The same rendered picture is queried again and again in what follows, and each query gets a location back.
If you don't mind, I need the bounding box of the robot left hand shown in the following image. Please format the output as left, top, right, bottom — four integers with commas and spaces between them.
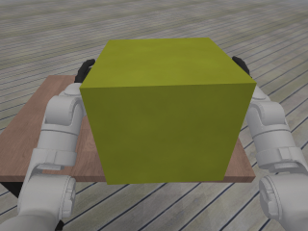
74, 59, 95, 84

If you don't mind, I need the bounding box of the robot right forearm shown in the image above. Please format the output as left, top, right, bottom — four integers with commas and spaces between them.
244, 86, 308, 175

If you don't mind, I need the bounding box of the carton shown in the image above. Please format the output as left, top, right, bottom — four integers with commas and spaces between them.
79, 38, 257, 185

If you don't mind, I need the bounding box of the robot right upper arm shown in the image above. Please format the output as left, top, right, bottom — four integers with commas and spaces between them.
259, 172, 308, 231

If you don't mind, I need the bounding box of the robot right hand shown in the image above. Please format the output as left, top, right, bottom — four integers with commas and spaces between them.
232, 56, 252, 78

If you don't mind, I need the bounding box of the robot left forearm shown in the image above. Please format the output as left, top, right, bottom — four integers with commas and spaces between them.
17, 83, 87, 214

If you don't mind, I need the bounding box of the table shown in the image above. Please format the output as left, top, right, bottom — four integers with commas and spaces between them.
0, 75, 256, 231

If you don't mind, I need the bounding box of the robot left upper arm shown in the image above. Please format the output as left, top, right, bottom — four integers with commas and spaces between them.
0, 173, 76, 231

